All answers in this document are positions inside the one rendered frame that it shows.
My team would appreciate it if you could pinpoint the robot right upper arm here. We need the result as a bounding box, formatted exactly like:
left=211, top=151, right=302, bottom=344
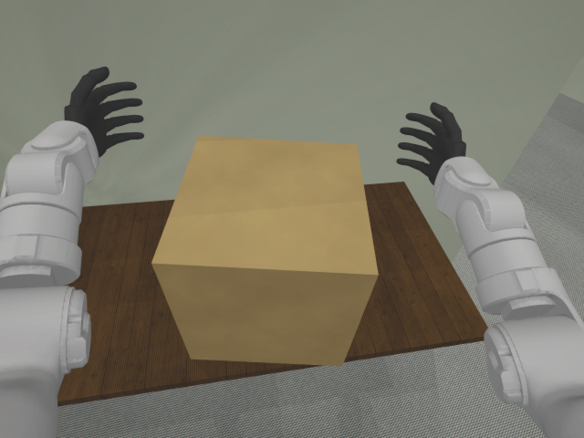
left=484, top=314, right=584, bottom=438

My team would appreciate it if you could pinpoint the table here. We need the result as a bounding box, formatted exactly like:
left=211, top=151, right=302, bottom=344
left=57, top=182, right=488, bottom=406

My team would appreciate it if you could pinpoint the right robot forearm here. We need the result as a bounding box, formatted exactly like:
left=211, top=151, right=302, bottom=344
left=433, top=156, right=584, bottom=331

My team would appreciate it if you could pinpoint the left robot hand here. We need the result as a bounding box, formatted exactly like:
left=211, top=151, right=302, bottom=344
left=64, top=67, right=144, bottom=157

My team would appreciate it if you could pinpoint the robot left upper arm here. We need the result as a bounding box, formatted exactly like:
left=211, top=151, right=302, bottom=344
left=0, top=286, right=91, bottom=438

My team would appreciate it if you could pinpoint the right robot hand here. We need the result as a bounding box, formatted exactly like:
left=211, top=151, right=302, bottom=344
left=396, top=102, right=466, bottom=185

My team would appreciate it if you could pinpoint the carton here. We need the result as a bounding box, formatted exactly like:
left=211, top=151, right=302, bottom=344
left=151, top=136, right=379, bottom=366

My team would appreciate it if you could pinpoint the left robot forearm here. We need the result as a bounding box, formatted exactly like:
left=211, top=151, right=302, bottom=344
left=0, top=120, right=99, bottom=289

